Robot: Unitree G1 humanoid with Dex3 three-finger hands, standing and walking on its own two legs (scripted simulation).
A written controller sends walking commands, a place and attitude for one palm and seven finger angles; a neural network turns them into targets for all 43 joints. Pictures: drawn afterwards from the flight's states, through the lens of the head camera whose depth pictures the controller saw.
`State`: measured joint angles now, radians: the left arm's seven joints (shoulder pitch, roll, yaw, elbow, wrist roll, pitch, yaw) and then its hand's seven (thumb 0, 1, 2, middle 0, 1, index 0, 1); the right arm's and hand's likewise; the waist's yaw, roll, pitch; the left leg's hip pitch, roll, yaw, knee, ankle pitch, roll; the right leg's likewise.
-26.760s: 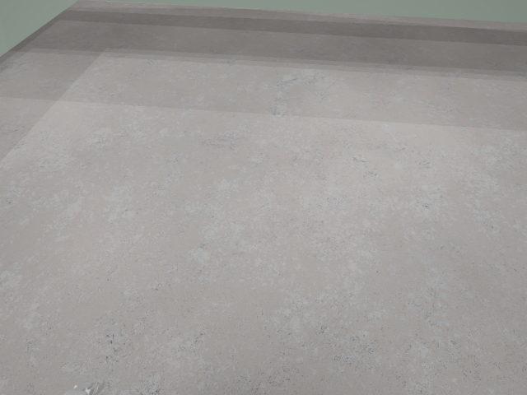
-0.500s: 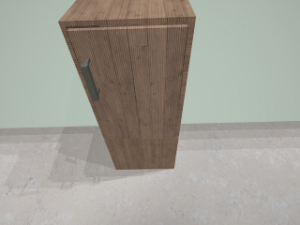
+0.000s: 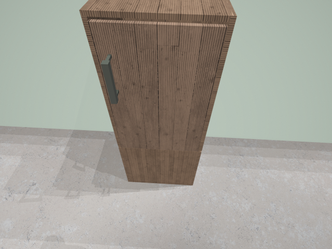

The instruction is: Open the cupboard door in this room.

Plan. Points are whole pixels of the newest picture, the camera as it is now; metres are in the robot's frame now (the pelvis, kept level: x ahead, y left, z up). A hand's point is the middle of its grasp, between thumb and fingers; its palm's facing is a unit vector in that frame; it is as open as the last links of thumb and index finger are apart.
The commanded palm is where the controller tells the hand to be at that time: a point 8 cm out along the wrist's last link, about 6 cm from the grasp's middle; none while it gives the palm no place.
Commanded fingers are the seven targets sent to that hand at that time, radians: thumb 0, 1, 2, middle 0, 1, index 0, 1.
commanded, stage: look again from close up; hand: left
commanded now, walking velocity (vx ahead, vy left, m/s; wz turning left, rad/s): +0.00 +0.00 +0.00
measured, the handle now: (111, 80) +0.59 +0.21 +0.08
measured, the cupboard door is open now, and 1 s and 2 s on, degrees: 0 0 0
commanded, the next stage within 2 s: shuffle to correct the standing spot in 0.38 s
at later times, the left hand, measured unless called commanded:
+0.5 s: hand out of the picture +0.03 +0.27 -0.15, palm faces +0.00 -0.96 -0.29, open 7.4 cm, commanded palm none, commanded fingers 0.00 0.90 0.90 -0.20 -0.30 -0.20 -0.30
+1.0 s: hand out of the picture -0.06 +0.18 -0.18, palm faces +0.01 -0.99 -0.11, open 7.4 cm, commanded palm none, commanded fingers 0.00 0.90 0.90 -0.20 -0.30 -0.20 -0.30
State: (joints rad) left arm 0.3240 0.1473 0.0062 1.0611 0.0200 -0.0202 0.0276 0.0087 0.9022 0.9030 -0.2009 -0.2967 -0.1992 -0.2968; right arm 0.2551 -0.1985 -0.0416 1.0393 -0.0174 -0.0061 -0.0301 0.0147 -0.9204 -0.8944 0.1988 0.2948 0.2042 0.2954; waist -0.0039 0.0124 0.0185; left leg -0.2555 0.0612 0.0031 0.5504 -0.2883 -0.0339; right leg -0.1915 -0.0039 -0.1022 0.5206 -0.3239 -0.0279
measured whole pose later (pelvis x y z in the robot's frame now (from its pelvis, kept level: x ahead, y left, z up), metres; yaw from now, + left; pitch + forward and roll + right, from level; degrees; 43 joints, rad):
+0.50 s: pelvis -0.03 +0.04 +0.01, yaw -1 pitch -3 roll +0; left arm 0.22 0.28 0.01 1.03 0.02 0.00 0.01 0.01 0.90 0.90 -0.20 -0.30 -0.20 -0.30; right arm 0.20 -0.25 -0.01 1.04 -0.02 -0.01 0.00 0.01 -0.91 -0.89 0.20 0.30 0.21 0.30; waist 0.00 0.00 0.00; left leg -0.21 0.00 0.05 0.45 -0.20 0.02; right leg -0.17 -0.07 -0.06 0.45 -0.23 0.04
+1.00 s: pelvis +0.02 +0.04 -0.01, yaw -4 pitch -1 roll +0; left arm 0.47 0.10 0.02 1.16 0.03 0.01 0.01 0.01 0.90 0.90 -0.20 -0.30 -0.20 -0.30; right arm 0.38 -0.11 -0.02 1.12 -0.02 -0.04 -0.03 0.01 -0.91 -0.89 0.20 0.29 0.20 0.30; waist 0.00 -0.03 0.02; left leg -0.21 0.02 0.09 0.61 -0.37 0.03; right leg -0.26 -0.05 -0.05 0.75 -0.45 -0.01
